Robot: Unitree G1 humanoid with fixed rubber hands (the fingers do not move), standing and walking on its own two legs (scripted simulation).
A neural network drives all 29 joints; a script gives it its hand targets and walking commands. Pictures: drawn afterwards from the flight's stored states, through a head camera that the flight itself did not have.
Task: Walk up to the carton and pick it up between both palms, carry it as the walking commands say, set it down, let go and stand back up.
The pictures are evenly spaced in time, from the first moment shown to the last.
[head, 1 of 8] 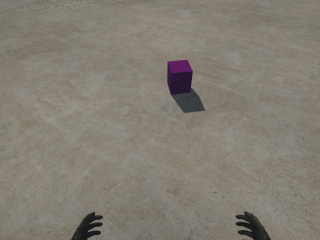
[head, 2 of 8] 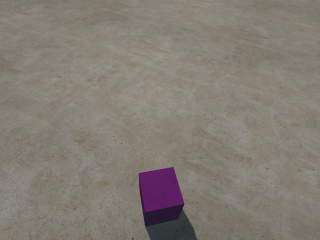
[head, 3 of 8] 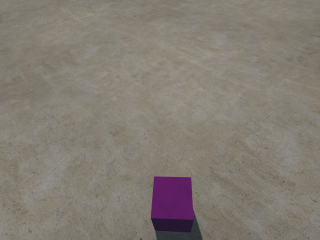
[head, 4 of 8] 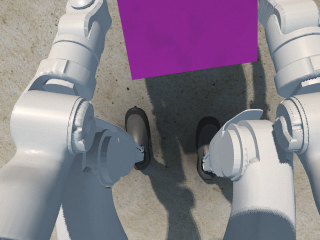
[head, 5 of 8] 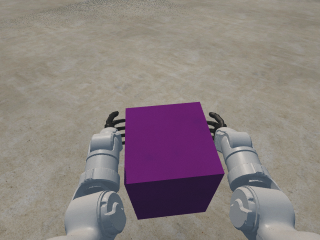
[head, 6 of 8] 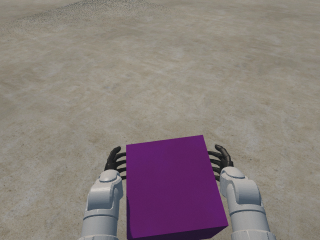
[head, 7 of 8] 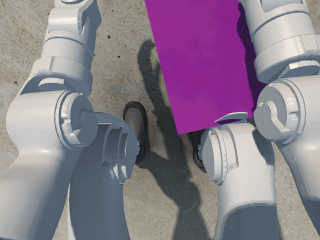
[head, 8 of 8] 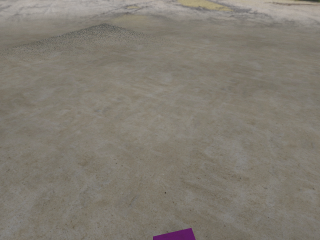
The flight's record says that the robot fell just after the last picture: no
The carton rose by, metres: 0.66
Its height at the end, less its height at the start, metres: -0.01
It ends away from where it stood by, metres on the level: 0.30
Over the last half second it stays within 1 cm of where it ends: yes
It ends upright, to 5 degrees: no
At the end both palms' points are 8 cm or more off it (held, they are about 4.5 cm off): yes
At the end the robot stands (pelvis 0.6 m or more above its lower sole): yes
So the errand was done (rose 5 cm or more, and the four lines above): no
